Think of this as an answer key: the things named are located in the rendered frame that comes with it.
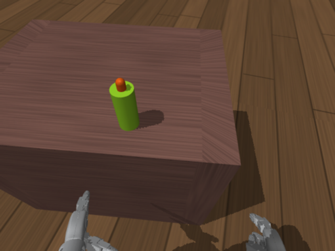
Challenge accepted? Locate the bottle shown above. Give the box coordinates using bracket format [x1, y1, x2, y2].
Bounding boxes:
[109, 78, 140, 131]

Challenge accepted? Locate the left robot arm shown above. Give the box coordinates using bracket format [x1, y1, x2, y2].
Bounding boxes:
[59, 239, 86, 251]

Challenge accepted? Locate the right robot hand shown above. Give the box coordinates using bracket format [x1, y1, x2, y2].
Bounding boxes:
[246, 213, 286, 251]

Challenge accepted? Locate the left robot hand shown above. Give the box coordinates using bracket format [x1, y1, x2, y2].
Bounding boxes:
[65, 190, 118, 251]

